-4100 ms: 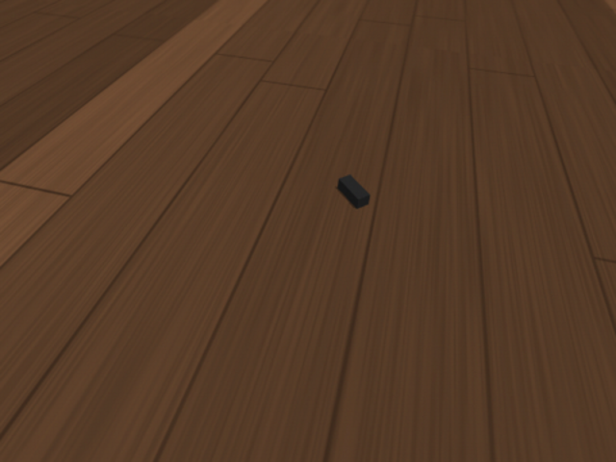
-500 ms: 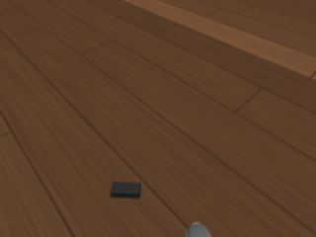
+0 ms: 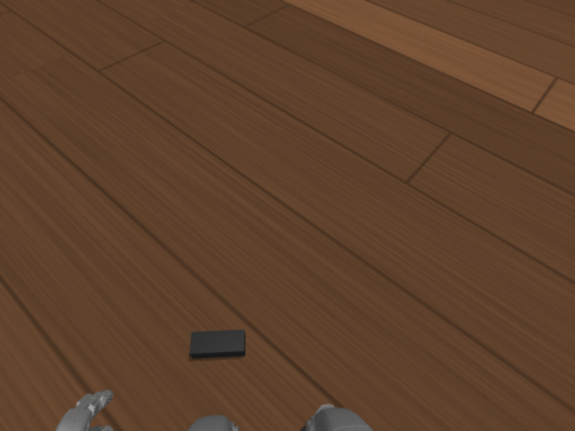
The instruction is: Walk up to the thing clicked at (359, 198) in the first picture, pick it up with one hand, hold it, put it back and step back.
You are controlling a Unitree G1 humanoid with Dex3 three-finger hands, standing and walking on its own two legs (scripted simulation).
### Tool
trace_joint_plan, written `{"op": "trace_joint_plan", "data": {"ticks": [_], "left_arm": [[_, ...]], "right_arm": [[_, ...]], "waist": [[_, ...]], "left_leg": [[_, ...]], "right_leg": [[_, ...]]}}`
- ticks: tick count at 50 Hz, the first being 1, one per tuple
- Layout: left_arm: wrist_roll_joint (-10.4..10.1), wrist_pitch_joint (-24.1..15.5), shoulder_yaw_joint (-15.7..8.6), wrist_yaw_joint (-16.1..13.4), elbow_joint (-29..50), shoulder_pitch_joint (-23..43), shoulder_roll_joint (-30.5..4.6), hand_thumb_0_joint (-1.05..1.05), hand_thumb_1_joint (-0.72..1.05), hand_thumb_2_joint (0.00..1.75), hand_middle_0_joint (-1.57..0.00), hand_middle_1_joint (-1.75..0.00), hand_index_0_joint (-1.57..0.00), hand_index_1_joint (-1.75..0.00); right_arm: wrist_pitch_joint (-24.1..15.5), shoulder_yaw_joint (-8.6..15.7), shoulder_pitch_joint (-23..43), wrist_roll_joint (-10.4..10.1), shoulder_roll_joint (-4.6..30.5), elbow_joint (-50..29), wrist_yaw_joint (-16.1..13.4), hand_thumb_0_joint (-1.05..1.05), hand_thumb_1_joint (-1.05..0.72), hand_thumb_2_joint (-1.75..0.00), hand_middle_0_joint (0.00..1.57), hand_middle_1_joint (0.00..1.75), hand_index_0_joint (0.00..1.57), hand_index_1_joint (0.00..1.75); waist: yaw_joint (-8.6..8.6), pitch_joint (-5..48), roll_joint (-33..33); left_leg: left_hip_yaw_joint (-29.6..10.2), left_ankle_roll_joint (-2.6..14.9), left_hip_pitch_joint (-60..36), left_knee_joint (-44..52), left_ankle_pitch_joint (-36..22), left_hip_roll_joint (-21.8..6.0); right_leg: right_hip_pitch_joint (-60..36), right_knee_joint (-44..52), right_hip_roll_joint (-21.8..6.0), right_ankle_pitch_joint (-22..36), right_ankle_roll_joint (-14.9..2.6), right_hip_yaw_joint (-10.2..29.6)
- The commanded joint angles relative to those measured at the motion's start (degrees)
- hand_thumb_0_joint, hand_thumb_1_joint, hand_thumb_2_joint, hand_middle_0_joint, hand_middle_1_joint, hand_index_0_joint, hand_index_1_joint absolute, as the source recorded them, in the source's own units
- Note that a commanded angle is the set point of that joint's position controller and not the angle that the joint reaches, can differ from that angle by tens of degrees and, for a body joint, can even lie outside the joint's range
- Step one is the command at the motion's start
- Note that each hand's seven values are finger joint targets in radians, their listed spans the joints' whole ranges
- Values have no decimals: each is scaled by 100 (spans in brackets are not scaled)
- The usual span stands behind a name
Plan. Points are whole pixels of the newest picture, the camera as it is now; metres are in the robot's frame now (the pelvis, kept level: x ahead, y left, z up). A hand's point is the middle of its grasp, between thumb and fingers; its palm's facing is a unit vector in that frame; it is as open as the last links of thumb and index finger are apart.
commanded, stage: walk up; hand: left
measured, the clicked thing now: (218, 344) +0.43 +0.18 -0.72
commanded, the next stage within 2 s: stand in 1.54 s
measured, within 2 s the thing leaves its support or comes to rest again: neither
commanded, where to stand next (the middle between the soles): +0.05 -0.03 m, yaw +1 degrees
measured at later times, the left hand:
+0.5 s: hand out of the picture +0.06 +0.24 -0.15, palm faces -0.05 -0.92 -0.38, open 7.4 cm
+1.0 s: hand out of the picture +0.11 +0.23 -0.12, palm faces -0.01 -0.94 -0.33, open 7.4 cm
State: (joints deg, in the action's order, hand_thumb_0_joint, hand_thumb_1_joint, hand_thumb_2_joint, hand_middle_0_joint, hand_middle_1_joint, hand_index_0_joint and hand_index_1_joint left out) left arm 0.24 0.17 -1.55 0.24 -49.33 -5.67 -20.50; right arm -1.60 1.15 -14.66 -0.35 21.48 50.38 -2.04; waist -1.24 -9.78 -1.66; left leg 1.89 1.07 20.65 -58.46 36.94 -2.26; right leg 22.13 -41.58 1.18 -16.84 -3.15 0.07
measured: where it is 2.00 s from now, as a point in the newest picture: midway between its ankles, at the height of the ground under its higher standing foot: outside the picture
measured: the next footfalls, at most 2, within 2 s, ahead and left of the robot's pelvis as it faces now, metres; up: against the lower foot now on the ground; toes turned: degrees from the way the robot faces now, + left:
left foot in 0.08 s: +0.06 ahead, +0.13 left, +0.00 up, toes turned -1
right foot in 0.36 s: +0.02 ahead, -0.17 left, +0.00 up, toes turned -6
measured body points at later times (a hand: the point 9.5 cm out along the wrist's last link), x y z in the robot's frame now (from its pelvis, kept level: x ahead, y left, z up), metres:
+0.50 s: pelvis -0.01 -0.03 +0.00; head +0.02 -0.04 +0.45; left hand +0.06 +0.29 -0.12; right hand +0.06 -0.36 -0.12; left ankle +0.02 +0.13 -0.71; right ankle -0.02 -0.17 -0.71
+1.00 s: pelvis -0.02 -0.02 +0.03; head -0.01 -0.02 +0.47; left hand +0.11 +0.28 -0.10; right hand +0.04 -0.33 -0.11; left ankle +0.02 +0.13 -0.71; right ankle -0.02 -0.17 -0.71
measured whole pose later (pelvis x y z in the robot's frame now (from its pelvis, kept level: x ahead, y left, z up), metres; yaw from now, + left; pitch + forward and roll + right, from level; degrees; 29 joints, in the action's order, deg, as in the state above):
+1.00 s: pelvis -0.02 -0.02 +0.03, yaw -1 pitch -3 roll +0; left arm -0.1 0.2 -1.6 0.8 -63.2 -1.8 -20.5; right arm -0.9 0.0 -7.3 0.8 20.2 64.8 0.7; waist -0.9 -3.7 -0.1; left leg -1.5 -3.3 12.6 -26.0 10.9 -3.6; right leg 9.3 -26.4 -2.4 -14.5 2.1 -0.3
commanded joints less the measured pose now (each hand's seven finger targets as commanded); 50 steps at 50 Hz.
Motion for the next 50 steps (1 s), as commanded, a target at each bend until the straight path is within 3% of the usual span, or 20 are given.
{"op": "trace_joint_plan", "data": {"ticks": [1, 4, 5, 6, 7, 8, 10, 15, 17, 18, 19, 20, 21, 22, 24, 26, 29, 31, 37, 50], "left_arm": [[106, -28, -403, -125, 335, 45, -1384, 0, 90, 90, -20, -30, -20, -30], [29, 98, -373, -41, 468, 334, -1318, 0, 90, 90, -20, -30, -20, -30], [-13, 133, -323, -17, 531, 315, -1076, 0, 90, 90, -20, -30, -20, -30], [2, 190, -353, -36, 486, 143, -1007, 0, 90, 90, -20, -30, -20, -30], [71, 256, -493, -62, 402, 249, -1445, 0, 90, 90, -20, -30, -20, -30], [59, 255, -514, -21, 320, 136, -1512, 0, 90, 90, -20, -30, -20, -30], [22, 219, -551, 45, 152, -24, -1291, 0, 90, 90, -20, -30, -20, -30], [-44, 73, -462, 103, -12, -163, -1012, 0, 90, 90, -20, -30, -20, -30], [3, -39, -468, 29, -337, -508, -1000, 0, 90, 90, -20, -30, -20, -30], [53, -109, -491, -30, -400, -610, -1218, 0, 90, 90, -20, -30, -20, -30], [121, -182, -524, -82, -379, -586, -1520, 0, 90, 90, -20, -30, -20, -30], [140, -216, -528, -110, -307, -366, -1777, 0, 90, 90, -20, -30, -20, -30], [119, -201, -540, -101, -252, -30, -2082, 0, 90, 90, -20, -30, -20, -30], [86, -189, -478, -79, -218, 227, -1854, 0, 90, 90, -20, -30, -20, -30], [52, -167, -368, -67, -225, 476, -1520, 0, 90, 90, -20, -30, -20, -30], [-3, -184, -323, -72, -380, 321, -1338, 0, 90, 90, -20, -30, -20, -30], [36, -214, -313, -72, -635, 112, -1461, 0, 90, 90, -20, -30, -20, -30], [47, -216, -330, -66, -639, 489, -1504, 0, 90, 90, -20, -30, -20, -30], [12, -166, -291, -38, -888, 553, -1310, 0, 90, 90, -20, -30, -20, -30], [-7, -128, -251, 0, -1091, 698, -1167, 0, 90, 90, -20, -30, -20, -30]], "right_arm": [[-180, 325, -843, -37, 1200, 27, -88, 0, -90, -90, 20, 30, 20, 30], [-234, 417, -1085, 77, 1276, 229, -159, 0, -90, -90, 20, 30, 20, 30], [-266, 496, -927, 177, 1652, 145, -200, 0, -90, -90, 20, 30, 20, 30], [-281, 551, -388, 151, 2072, -78, -218, 0, -90, -90, 20, 30, 20, 30], [-285, 649, 117, 94, 2384, -197, -214, 0, -90, -90, 20, 30, 20, 30], [-308, 647, 381, 130, 2187, -252, -241, 0, -90, -90, 20, 30, 20, 30], [-305, 509, 347, 155, 1836, -222, -253, 0, -90, -90, 20, 30, 20, 30], [-226, 434, 444, 224, 1708, -191, -80, 0, -90, -90, 20, 30, 20, 30], [-112, 390, 566, 179, 1625, -190, -10, 0, -90, -90, 20, 30, 20, 30], [-82, 320, 578, 107, 1430, -214, 18, 0, -90, -90, 20, 30, 20, 30], [-65, 223, 595, 37, 1186, -262, 38, 0, -90, -90, 20, 30, 20, 30], [-48, 151, 633, 17, 974, -288, 36, 0, -90, -90, 20, 30, 20, 30], [-21, 260, 673, 21, 1178, -130, -22, 0, -90, -90, 20, 30, 20, 30], [-37, 296, 538, 16, 1253, 50, 8, 0, -90, -90, 20, 30, 20, 30], [-120, 311, 368, -21, 1317, 290, 82, 0, -90, -90, 20, 30, 20, 30], [-124, 291, 566, -2, 1349, 336, 106, 0, -90, -90, 20, 30, 20, 30], [-45, 199, 1010, 33, 1261, 382, 175, 0, -90, -90, 20, 30, 20, 30], [-24, 177, 770, 42, 1213, 567, 183, 0, -90, -90, 20, 30, 20, 30], [-32, 155, 997, 93, 1202, 867, 227, 0, -90, -90, 20, 30, 20, 30], [-97, 103, 1103, 85, 1144, 1040, 188, 0, -90, -90, 20, 30, 20, 30]], "waist": [[-46, 1009, -459], [-267, 1133, -332], [-236, 1038, 307], [-39, 831, 1063], [-49, 542, 1115], [142, 499, 799], [229, 627, 686], [152, 1340, 1228], [306, 1517, 1131], [349, 1658, 853], [331, 1638, 189], [245, 1517, -307], [246, 1448, -783], [29, 1176, -629], [-189, 1087, -278], [16, 1236, -164], [163, 927, -312], [-40, 912, -320], [111, 766, -87], [149, 1190, 246]], "left_leg": [[170, -4, -263, 1619, -1327, 23], [-43, 47, -1026, 2874, -2874, -60], [-1319, 323, -1114, 3301, -3068, -902], [-2961, 1062, -536, 3944, -3174, -2344], [-3518, 1765, 114, 4007, -3152, -2995], [-3086, 1786, 90, 3755, -3568, -2773], [-1589, 1207, -416, 3161, -4505, -1749], [-650, 763, -920, 2556, -4115, -1024], [-346, 531, -765, 1920, -3841, -766], [-278, 339, -406, 1629, -3642, -678], [-242, 85, 365, 1215, -3028, -438], [-130, -93, 822, 1306, -1416, -61], [-286, -75, 94, 1090, -541, -136], [-309, -61, -507, 1354, -790, -172], [-252, 13, -971, 2530, -2667, -217], [-786, 243, -1055, 2756, -3742, -545], [-508, 138, -680, 2591, -2599, -284], [-299, -18, -912, 2801, -2435, -139], [-625, -6, -847, 3406, -2153, -294], [-653, -46, -885, 3754, -3197, -458]], "right_leg": [[-351, 738, -965, 2631, -982, 1092], [123, -201, -624, 2012, -524, 760], [752, -703, -272, 1251, -196, 674], [916, -1356, 125, -1201, 113, 320], [668, -2121, -289, -1652, 193, 831], [533, -2303, -383, -1534, 189, 856], [640, -2153, -157, -1354, 114, 735], [-336, 0, -163, -919, 228, -86], [-1116, 1471, -2, 208, 226, -354], [-1612, 1460, -206, 664, 144, 15], [-1986, 1444, -833, 1204, -108, 1206], [-1852, 1641, -1707, 1407, -616, 2200], [-864, 1606, -2132, 1520, -1095, 2495], [-265, 1482, -1898, 1446, -989, 2081], [-242, 1067, -1098, 1359, -221, 794], [-440, 761, -636, 1327, 88, 362], [-441, 1673, -864, -122, -33, 838], [-338, 1792, -1101, -135, -95, 1016], [-472, 2136, -788, -828, 60, 683], [-1445, 2162, -740, 552, 166, 315]]}}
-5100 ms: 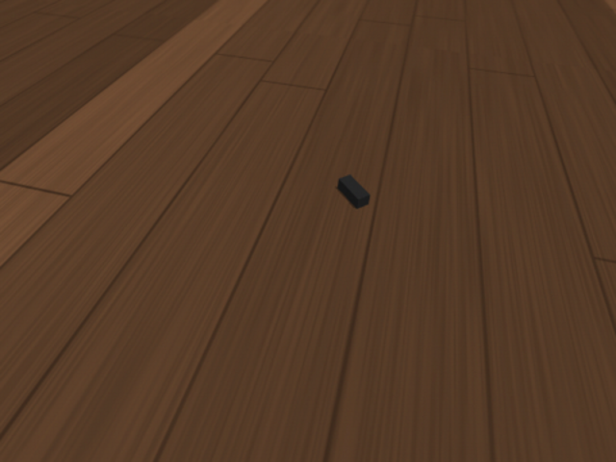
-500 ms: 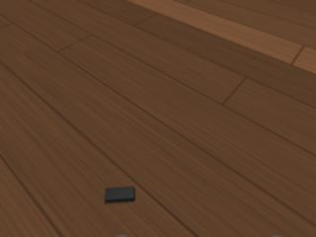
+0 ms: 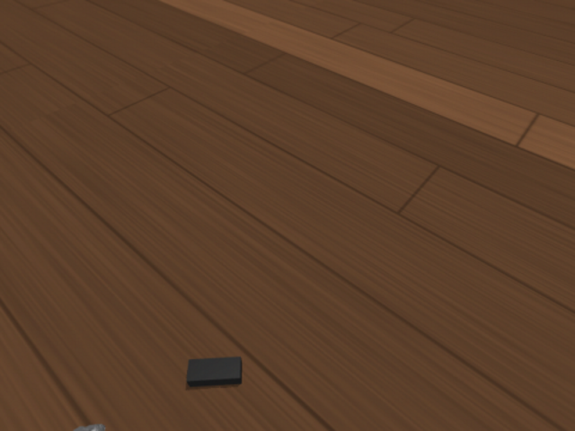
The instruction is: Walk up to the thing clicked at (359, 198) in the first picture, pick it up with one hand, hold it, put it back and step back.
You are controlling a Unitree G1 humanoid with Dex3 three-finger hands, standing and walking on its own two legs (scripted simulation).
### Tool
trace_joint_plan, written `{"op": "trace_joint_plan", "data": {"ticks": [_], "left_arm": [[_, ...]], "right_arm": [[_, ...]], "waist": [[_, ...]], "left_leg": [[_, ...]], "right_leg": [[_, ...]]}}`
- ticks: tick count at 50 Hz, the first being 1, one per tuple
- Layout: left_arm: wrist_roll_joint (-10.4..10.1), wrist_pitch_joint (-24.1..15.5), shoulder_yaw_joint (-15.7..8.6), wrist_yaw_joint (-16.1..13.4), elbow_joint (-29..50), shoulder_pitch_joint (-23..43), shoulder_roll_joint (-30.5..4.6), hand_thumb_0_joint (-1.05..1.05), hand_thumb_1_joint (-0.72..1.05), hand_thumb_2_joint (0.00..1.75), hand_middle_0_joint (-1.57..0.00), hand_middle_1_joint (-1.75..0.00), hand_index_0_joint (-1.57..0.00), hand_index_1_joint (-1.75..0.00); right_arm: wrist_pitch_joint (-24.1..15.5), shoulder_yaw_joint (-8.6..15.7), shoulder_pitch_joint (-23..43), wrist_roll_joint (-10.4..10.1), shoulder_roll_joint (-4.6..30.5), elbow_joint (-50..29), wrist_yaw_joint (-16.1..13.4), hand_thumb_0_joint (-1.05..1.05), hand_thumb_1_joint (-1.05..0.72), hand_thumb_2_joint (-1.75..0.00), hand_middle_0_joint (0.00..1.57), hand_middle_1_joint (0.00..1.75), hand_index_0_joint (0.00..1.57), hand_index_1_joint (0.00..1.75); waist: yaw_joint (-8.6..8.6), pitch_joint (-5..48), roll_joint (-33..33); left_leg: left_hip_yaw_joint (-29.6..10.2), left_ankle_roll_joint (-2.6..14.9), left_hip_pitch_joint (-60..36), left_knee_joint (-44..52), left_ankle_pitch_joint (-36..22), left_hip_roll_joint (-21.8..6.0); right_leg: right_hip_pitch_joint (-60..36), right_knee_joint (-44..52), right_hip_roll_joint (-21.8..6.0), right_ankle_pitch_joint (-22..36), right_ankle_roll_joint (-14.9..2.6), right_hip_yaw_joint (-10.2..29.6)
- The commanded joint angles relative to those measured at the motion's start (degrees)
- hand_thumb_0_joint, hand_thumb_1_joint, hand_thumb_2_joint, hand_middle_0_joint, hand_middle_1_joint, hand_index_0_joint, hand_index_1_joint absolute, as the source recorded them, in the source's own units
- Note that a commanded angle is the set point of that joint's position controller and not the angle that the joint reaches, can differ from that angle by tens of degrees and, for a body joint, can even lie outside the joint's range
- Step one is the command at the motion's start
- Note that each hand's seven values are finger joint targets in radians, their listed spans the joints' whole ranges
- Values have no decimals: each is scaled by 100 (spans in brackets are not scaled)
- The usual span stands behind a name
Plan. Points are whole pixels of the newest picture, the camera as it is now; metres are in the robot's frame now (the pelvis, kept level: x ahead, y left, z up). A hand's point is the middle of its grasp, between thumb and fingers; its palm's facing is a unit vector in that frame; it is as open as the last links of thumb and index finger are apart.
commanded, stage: walk up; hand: left
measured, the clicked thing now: (215, 371) +0.45 +0.21 -0.74
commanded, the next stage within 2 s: stand in 0.54 s
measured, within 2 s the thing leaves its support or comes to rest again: neither
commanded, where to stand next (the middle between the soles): +0.07 +0.00 m, yaw +2 degrees
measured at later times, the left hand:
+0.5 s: hand out of the picture +0.08 +0.26 -0.15, palm faces +0.03 -0.94 -0.33, open 7.4 cm
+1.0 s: hand out of the picture +0.08 +0.25 -0.15, palm faces -0.02 -0.94 -0.34, open 7.4 cm
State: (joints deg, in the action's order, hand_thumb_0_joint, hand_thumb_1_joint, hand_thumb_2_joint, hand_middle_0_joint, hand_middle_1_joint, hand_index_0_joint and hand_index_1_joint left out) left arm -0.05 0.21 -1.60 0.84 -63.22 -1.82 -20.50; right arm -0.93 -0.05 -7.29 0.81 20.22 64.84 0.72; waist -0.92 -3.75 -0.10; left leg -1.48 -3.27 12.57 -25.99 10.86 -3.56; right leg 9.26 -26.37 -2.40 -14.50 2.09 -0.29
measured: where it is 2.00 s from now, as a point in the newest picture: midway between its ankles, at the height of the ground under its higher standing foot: outside the picture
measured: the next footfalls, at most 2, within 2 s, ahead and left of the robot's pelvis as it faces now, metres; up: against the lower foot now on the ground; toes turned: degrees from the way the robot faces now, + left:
none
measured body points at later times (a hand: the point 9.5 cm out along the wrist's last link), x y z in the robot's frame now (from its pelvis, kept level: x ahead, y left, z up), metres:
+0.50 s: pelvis +0.01 +0.00 +0.00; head +0.02 +0.00 +0.45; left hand +0.08 +0.31 -0.13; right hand +0.12 -0.29 -0.13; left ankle +0.04 +0.16 -0.74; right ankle +0.00 -0.14 -0.74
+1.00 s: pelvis +0.01 +0.00 +0.01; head +0.02 +0.00 +0.46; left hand +0.08 +0.30 -0.13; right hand +0.09 -0.30 -0.13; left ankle +0.04 +0.16 -0.74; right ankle +0.00 -0.14 -0.74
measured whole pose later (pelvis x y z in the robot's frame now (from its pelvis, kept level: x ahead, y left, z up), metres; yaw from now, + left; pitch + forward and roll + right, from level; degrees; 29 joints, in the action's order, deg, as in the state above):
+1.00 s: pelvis +0.01 +0.00 +0.01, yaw +1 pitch -3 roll +0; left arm 0.4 -0.2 -0.1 0.7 -64.8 -5.3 -20.1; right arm 0.2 0.6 -4.7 0.9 20.1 65.4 1.0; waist -0.3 -4.0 0.4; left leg -2.1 -3.4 9.5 -20.0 8.1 -3.4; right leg 6.0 -20.7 -2.6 -12.2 2.1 -1.2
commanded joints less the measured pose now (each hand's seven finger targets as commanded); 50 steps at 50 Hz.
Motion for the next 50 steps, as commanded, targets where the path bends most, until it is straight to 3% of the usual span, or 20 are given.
{"op": "trace_joint_plan", "data": {"ticks": [1, 5, 20, 26, 27, 29, 37, 41, 45, 50], "left_arm": [[22, -132, -235, -58, 287, 298, -1150, 0, 90, 90, -20, -30, -20, -30], [21, -112, -211, -46, 236, 297, -1138, 0, 90, 90, -20, -30, -20, -30], [45, -157, -214, -79, 82, 156, -1169, 0, 90, 90, -20, -30, -20, -30], [52, -151, -220, -89, 97, 97, -1125, 0, 90, 90, -20, -30, -20, -30], [81, -165, -163, -101, 94, 15, -1146, 0, 90, 90, -20, -30, -20, -30], [63, -188, -170, -104, 100, -1, -1156, 0, 90, 90, -20, -30, -20, -30], [72, -180, -137, -89, 134, -28, -1181, 0, 90, 90, -20, -30, -20, -30], [59, -192, -130, -93, 153, -44, -1201, 0, 90, 90, -20, -30, -20, -30], [59, -185, -124, -94, 150, -54, -1227, 0, 90, 90, -20, -30, -20, -30], [57, -194, -122, -96, 182, -123, -1228, 0, 90, 90, -20, -30, -20, -30]], "right_arm": [[-163, 221, 381, -35, 1275, -401, -87, 0, -90, -90, 20, 30, 20, 30], [-161, 233, 401, -23, 1291, -392, -95, 0, -90, -90, 20, 30, 20, 30], [-86, 260, 538, -53, 1203, -394, -87, 0, -90, -90, 20, 30, 20, 30], [-61, 260, 628, -39, 1194, -403, -89, 0, -90, -90, 20, 30, 20, 30], [-52, 275, 722, 6, 1201, -418, -91, 0, -90, -90, 20, 30, 20, 30], [-59, 271, 642, 3, 1213, -417, -92, 0, -90, -90, 20, 30, 20, 30], [-42, 264, 673, -19, 1176, -399, -63, 0, -90, -90, 20, 30, 20, 30], [-48, 270, 609, -17, 1213, -366, -59, 0, -90, -90, 20, 30, 20, 30], [-30, 249, 595, -20, 1170, -352, -50, 0, -90, -90, 20, 30, 20, 30], [-42, 258, 516, -12, 1236, -324, -52, 0, -90, -90, 20, 30, 20, 30]], "waist": [[122, 654, 124], [118, 640, 281], [61, 713, 7], [84, 590, 106], [105, 412, 12], [81, 565, 7], [80, 542, 22], [74, 684, 60], [80, 514, -44], [89, 648, 58]], "left_leg": [[-335, 394, -116, 528, -629, -348], [-408, 392, -24, 695, -477, -375], [-276, 366, -510, 527, -1145, -315], [-335, 360, -398, 619, -974, -296], [-381, 342, -517, 706, -1166, -393], [-353, 341, -591, 656, -1358, -388], [-343, 310, -609, 830, -833, -364], [-324, 330, -627, 813, -979, -380], [-338, 310, -508, 870, -673, -342], [-310, 343, -624, 784, -978, -385]], "right_leg": [[-223, 635, -389, 396, -346, 332], [-321, 571, -369, 464, -309, 259], [-263, 842, -466, 845, -256, 186], [-274, 887, -451, 740, -228, 122], [-71, 905, -498, 903, -251, 211], [-211, 884, -519, 1161, -248, 210], [-134, 1008, -492, 563, -265, 224], [-282, 976, -543, 789, -284, 279], [-169, 1053, -518, 480, -263, 274], [-264, 1001, -540, 840, -287, 289]]}}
